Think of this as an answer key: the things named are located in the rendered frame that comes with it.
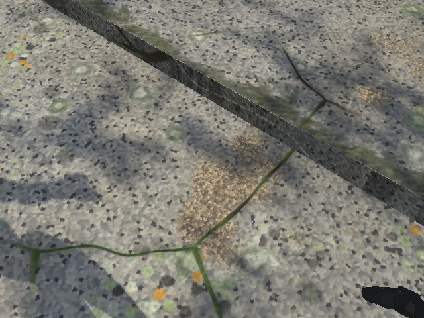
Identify robot right hand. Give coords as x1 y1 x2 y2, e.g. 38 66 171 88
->
361 286 424 318

